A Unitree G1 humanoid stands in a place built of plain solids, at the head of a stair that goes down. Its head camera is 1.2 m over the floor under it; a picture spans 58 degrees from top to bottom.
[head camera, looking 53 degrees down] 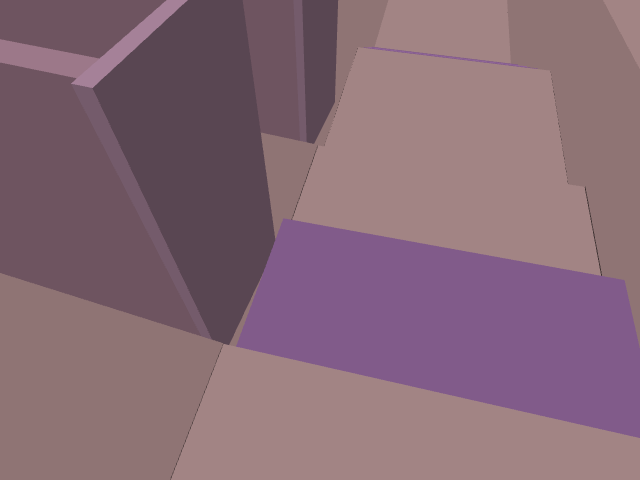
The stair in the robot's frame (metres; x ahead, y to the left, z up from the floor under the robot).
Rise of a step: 0.13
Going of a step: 0.60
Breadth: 1.28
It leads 13 degrees to the right of straight ahead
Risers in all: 3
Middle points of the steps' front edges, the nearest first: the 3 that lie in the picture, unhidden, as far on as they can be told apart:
0.38 -0.34 0.00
0.97 -0.47 -0.13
1.56 -0.61 -0.26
